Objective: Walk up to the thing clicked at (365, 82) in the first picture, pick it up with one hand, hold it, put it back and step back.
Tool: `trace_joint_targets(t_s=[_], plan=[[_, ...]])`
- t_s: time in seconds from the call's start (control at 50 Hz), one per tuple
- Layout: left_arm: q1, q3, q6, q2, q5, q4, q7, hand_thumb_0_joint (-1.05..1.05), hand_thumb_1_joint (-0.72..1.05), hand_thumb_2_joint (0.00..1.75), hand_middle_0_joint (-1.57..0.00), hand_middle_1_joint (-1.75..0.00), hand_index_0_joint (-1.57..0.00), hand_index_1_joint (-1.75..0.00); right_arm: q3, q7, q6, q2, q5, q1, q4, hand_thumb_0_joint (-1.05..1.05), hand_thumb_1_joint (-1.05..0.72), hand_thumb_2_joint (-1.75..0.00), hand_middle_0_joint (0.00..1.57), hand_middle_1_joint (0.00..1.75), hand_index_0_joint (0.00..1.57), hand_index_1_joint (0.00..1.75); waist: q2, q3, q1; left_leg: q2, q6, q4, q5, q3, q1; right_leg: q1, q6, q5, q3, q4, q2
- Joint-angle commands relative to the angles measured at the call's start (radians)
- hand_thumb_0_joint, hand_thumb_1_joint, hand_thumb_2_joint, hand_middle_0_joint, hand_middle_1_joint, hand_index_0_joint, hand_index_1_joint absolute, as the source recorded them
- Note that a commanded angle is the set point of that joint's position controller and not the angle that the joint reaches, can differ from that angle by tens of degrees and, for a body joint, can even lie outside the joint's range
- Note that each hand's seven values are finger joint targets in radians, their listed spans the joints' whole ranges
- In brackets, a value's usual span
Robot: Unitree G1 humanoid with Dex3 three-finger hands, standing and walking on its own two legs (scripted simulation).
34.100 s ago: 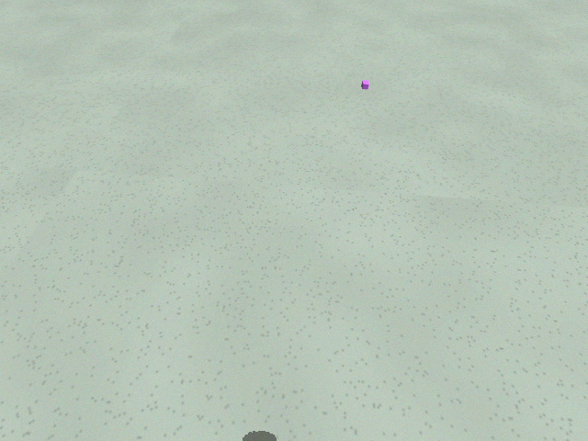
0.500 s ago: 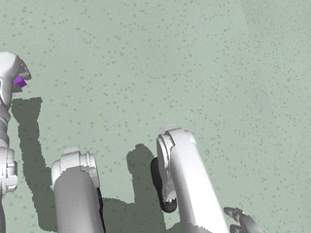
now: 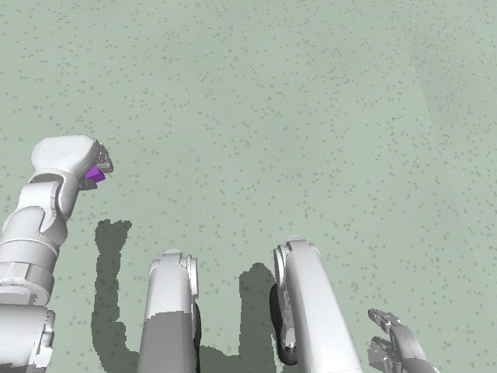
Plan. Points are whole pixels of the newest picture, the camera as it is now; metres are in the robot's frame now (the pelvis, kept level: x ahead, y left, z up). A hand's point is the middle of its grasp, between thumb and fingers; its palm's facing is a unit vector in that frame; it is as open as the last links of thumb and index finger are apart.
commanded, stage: lift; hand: left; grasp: from above
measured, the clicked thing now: (85, 173) +0.46 +0.27 -0.13
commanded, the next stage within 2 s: hold in 0.96 s
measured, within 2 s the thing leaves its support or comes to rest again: neither
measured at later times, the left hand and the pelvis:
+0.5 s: hand (29, 164) +0.37 +0.23 +0.11, palm faces -0.44 -0.08 -0.90, open 4.9 cm; pelvis +0.03 -0.01 +0.18, yaw +1 degrees
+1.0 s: hand out of the picture +0.39 +0.22 +0.19, palm faces -0.45 -0.08 -0.89, open 4.9 cm; pelvis +0.07 -0.01 +0.26, yaw +1 degrees
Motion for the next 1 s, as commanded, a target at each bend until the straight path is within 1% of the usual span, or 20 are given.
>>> trace_joint_targets(t_s=[0.0, 0.06, 0.12, 0.16, 0.2, 0.22, 0.28, 0.36, 0.4, 0.46, 0.48, 0.5, 0.56, 0.66, 0.68, 0.72, 0.76, 0.84, 0.94, 0.98], plan=[[-0.258, 0.061, 0.033, 0.197, -0.032, -0.202, 0.035, 0.0, 0.89, 0.02, -1.15, -0.19, -1.22, -0.12, -0.079, -0.034, -0.015, -0.187, 0.011, 0.13, -0.047, 0.0, -0.9, -0.9, 0.2, 0.3, 0.2, 0.3, 0.138, -0.595, -0.017, 0.009, 0.016, -0.43, 0.123, 0.004, 0.602, 0.418, -0.08, 0.149, -0.07, -0.282, 0.045], [-0.184, 0.056, 0.051, 0.185, -0.045, -0.239, 0.022, 0.0, 0.89, 0.01, -1.17, -0.15, -1.22, -0.09, -0.08, -0.045, -0.021, -0.172, 0.015, 0.109, -0.045, 0.0, -0.9, -0.9, 0.2, 0.3, 0.2, 0.3, 0.113, -0.562, 0.002, 0.013, 0.016, -0.489, 0.125, 0.021, 0.646, 0.5, -0.08, 0.139, -0.06, -0.361, 0.046], [-0.142, 0.024, 0.058, 0.142, -0.05, -0.277, 0.007, 0.0, 0.9, 0.0, -1.18, -0.12, -1.24, -0.06, -0.077, -0.054, -0.03, -0.16, 0.022, 0.099, -0.047, 0.0, -0.9, -0.9, 0.2, 0.3, 0.2, 0.3, 0.11, -0.532, 0.003, 0.016, 0.011, -0.553, 0.151, 0.024, 0.715, 0.568, -0.081, 0.158, -0.052, -0.423, 0.048], [-0.107, 0.054, 0.058, 0.169, -0.061, -0.305, 0.01, 0.0, 0.89, 0.0, -1.18, -0.11, -1.23, -0.06, -0.075, -0.063, -0.038, -0.154, 0.029, 0.089, -0.051, 0.0, -0.9, -0.9, 0.2, 0.3, 0.2, 0.3, 0.078, -0.519, 0.022, 0.017, 0.014, -0.606, 0.128, 0.024, 0.751, 0.65, -0.078, 0.141, -0.045, -0.483, 0.049], [-0.111, 0.05, 0.055, 0.152, -0.07, -0.313, 0.017, 0.0, 0.88, 0.0, -1.18, -0.09, -1.23, -0.05, -0.068, -0.071, -0.048, -0.142, 0.03, 0.087, -0.049, 0.0, -0.9, -0.9, 0.2, 0.3, 0.2, 0.3, 0.059, -0.474, 0.016, 0.018, 0.017, -0.652, 0.105, 0.031, 0.782, 0.702, -0.075, 0.129, -0.034, -0.542, 0.051], [-0.105, 0.035, 0.053, 0.133, -0.06, -0.319, 0.024, 0.0, 0.86, 0.0, -1.17, -0.12, -1.22, -0.07, -0.068, -0.076, -0.055, -0.132, 0.032, 0.09, -0.047, 0.0, -0.9, -0.9, 0.2, 0.3, 0.2, 0.3, 0.045, -0.471, 0.009, 0.013, 0.019, -0.661, 0.121, 0.044, 0.807, 0.743, -0.074, 0.137, -0.025, -0.579, 0.052], [-0.088, 0.051, 0.046, 0.145, -0.058, -0.295, 0.043, 0.0, 0.84, 0.01, -1.16, -0.13, -1.21, -0.08, -0.068, -0.09, -0.073, -0.126, 0.034, 0.081, -0.031, 0.0, -0.9, -0.9, 0.2, 0.3, 0.2, 0.3, 0.018, -0.408, 0.018, 0.011, 0.02, -0.726, 0.108, 0.05, 0.847, 0.823, -0.071, 0.113, -0.005, -0.666, 0.051], [-0.021, 0.009, 0.05, 0.073, -0.049, -0.225, 0.063, 0.0, 0.88, 0.01, -1.19, -0.13, -1.24, -0.08, -0.069, -0.098, -0.095, -0.117, 0.037, 0.084, -0.018, 0.0, -0.9, -0.9, 0.2, 0.3, 0.2, 0.3, 0.007, -0.331, 0.029, 0.014, 0.014, -0.819, 0.115, 0.042, 0.918, 0.89, -0.073, 0.11, 0.004, -0.752, 0.054], [-0.01, 0.019, 0.053, 0.084, -0.048, -0.218, 0.075, 0.0, 0.88, 0.01, -1.2, -0.11, -1.24, -0.07, -0.072, -0.1, -0.101, -0.118, 0.039, 0.078, -0.013, 0.0, -0.9, -0.9, 0.2, 0.3, 0.2, 0.3, 0.006, -0.313, 0.044, 0.014, 0.013, -0.863, 0.109, 0.045, 0.951, 0.941, -0.072, 0.098, 0.012, -0.803, 0.056], [-0.003, -0.012, 0.063, 0.046, -0.052, -0.195, 0.086, 0.0, 0.9, 0.0, -1.21, -0.1, -1.26, -0.06, -0.073, -0.101, -0.111, -0.116, 0.042, 0.076, -0.011, 0.0, -0.9, -0.9, 0.2, 0.3, 0.2, 0.3, 0.0, -0.279, 0.043, 0.013, 0.01, -0.926, 0.123, 0.048, 1.01, 1.0, -0.071, 0.109, 0.016, -0.863, 0.058], [-0.006, -0.004, 0.064, 0.055, -0.052, -0.186, 0.09, 0.0, 0.88, 0.0, -1.19, -0.12, -1.24, -0.07, -0.072, -0.103, -0.115, -0.113, 0.04, 0.078, -0.005, 0.0, -0.9, -0.9, 0.2, 0.3, 0.2, 0.3, 0.003, -0.26, 0.044, 0.012, 0.01, -0.939, 0.127, 0.052, 1.013, 1.012, -0.069, 0.112, 0.019, -0.886, 0.059], [0.016, -0.004, 0.065, 0.055, -0.048, -0.178, 0.095, 0.0, 0.87, 0.0, -1.2, -0.09, -1.24, -0.05, -0.074, -0.104, -0.116, -0.113, 0.043, 0.074, -0.007, 0.0, -0.9, -0.9, 0.2, 0.3, 0.2, 0.3, -0.011, -0.257, 0.055, 0.011, 0.009, -0.958, 0.139, 0.056, 1.039, 1.038, -0.071, 0.116, 0.019, -0.902, 0.06], [-0.024, -0.028, 0.065, 0.028, -0.05, -0.193, 0.107, 0.0, 0.87, 0.0, -1.19, -0.1, -1.24, -0.06, -0.077, -0.107, -0.126, -0.114, 0.04, 0.091, 0.008, 0.0, -0.9, -0.9, 0.2, 0.3, 0.2, 0.3, 0.0, -0.265, 0.047, 0.014, 0.005, -1.002, 0.206, 0.059, 1.121, 1.088, -0.069, 0.184, 0.017, -0.944, 0.061], [-0.04, -0.021, 0.064, 0.045, -0.038, -0.2, 0.131, 0.0, 0.84, 0.03, -1.17, -0.12, -1.21, -0.09, -0.085, -0.108, -0.131, -0.114, 0.04, 0.113, 0.025, 0.0, -0.9, -0.9, 0.2, 0.3, 0.2, 0.3, 0.007, -0.285, 0.062, 0.01, 0.002, -1.06, 0.341, 0.076, 1.241, 1.192, -0.069, 0.308, 0.02, -1.01, 0.059], [-0.024, -0.046, 0.067, 0.013, -0.038, -0.186, 0.136, 0.0, 0.83, 0.03, -1.17, -0.09, -1.2, -0.06, -0.083, -0.106, -0.131, -0.109, 0.042, 0.11, 0.027, 0.0, -0.9, -0.9, 0.2, 0.3, 0.2, 0.3, 0.007, -0.275, 0.055, 0.012, -0.002, -1.073, 0.362, 0.072, 1.261, 1.193, -0.071, 0.324, 0.018, -1.015, 0.06], [-0.028, -0.025, 0.074, 0.031, -0.035, -0.166, 0.147, 0.0, 0.84, 0.03, -1.17, -0.1, -1.21, -0.06, -0.085, -0.104, -0.129, -0.114, 0.041, 0.111, 0.032, 0.0, -0.9, -0.9, 0.2, 0.3, 0.2, 0.3, 0.005, -0.255, 0.064, 0.015, -0.005, -1.107, 0.389, 0.069, 1.294, 1.225, -0.07, 0.345, 0.013, -1.037, 0.061], [-0.009, -0.044, 0.085, 0.009, -0.029, -0.146, 0.146, 0.0, 0.82, 0.04, -1.17, -0.1, -1.2, -0.06, -0.086, -0.1, -0.125, -0.112, 0.042, 0.116, 0.032, 0.0, -0.9, -0.9, 0.2, 0.3, 0.2, 0.3, -0.003, -0.243, 0.068, 0.014, -0.006, -1.128, 0.42, 0.069, 1.316, 1.251, -0.071, 0.373, 0.015, -1.056, 0.061], [0.015, -0.061, 0.096, -0.015, -0.046, -0.112, 0.124, 0.0, 0.84, 0.01, -1.18, -0.08, -1.21, -0.05, -0.088, -0.094, -0.12, -0.115, 0.042, 0.11, 0.025, 0.0, -0.9, -0.9, 0.2, 0.3, 0.2, 0.3, -0.035, -0.203, 0.067, 0.01, -0.003, -1.175, 0.444, 0.078, 1.346, 1.306, -0.067, 0.396, 0.017, -1.111, 0.061], [0.028, -0.052, 0.089, 0.001, -0.055, -0.168, 0.094, 0.0, 0.84, 0.04, -1.19, -0.07, -1.22, -0.04, -0.091, -0.093, -0.113, -0.111, 0.045, 0.097, 0.007, 0.0, -0.9, -0.9, 0.2, 0.3, 0.2, 0.3, -0.024, -0.197, 0.088, 0.006, -0.003, -1.223, 0.472, 0.084, 1.398, 1.374, -0.065, 0.42, 0.022, -1.161, 0.061], [0.036, -0.061, 0.085, -0.015, -0.054, -0.18, 0.087, 0.0, 0.83, 0.0, -1.17, -0.07, -1.21, -0.03, -0.089, -0.093, -0.111, -0.108, 0.047, 0.092, 0.003, 0.0, -0.9, -0.9, 0.2, 0.3, 0.2, 0.3, -0.025, -0.194, 0.082, 0.009, -0.006, -1.243, 0.485, 0.082, 1.423, 1.379, -0.067, 0.423, 0.019, -1.169, 0.064]])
